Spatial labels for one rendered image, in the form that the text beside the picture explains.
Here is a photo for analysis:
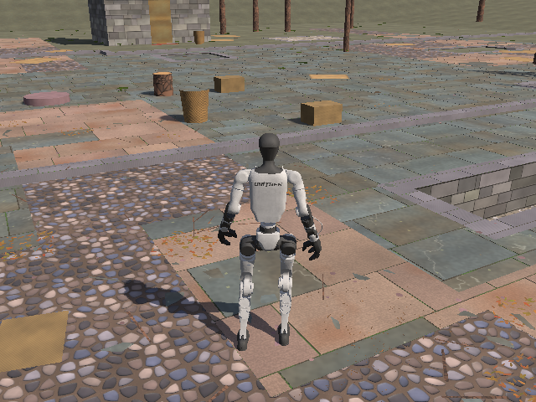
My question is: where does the left robot hand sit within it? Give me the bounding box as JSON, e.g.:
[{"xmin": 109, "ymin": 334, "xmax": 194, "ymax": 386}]
[{"xmin": 218, "ymin": 229, "xmax": 237, "ymax": 245}]

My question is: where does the right robot hand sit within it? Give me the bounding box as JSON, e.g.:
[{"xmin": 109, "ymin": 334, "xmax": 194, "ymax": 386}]
[{"xmin": 302, "ymin": 239, "xmax": 322, "ymax": 260}]

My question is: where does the right robot foot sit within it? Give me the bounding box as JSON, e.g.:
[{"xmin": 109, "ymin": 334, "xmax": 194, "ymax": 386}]
[{"xmin": 278, "ymin": 323, "xmax": 290, "ymax": 346}]

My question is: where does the robot right upper arm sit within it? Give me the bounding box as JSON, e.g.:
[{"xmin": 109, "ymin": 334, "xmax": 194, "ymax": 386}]
[{"xmin": 286, "ymin": 169, "xmax": 309, "ymax": 217}]

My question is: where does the robot left shin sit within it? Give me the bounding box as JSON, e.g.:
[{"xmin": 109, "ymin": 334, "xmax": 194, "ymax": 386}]
[{"xmin": 239, "ymin": 281, "xmax": 251, "ymax": 340}]

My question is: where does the right robot forearm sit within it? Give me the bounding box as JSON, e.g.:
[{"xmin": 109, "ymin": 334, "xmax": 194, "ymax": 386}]
[{"xmin": 301, "ymin": 204, "xmax": 319, "ymax": 242}]

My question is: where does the robot left upper arm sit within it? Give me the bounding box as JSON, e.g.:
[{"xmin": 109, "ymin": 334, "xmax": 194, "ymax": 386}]
[{"xmin": 227, "ymin": 169, "xmax": 251, "ymax": 214}]

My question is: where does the left robot forearm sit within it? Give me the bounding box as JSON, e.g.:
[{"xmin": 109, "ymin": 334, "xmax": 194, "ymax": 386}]
[{"xmin": 219, "ymin": 202, "xmax": 235, "ymax": 232}]

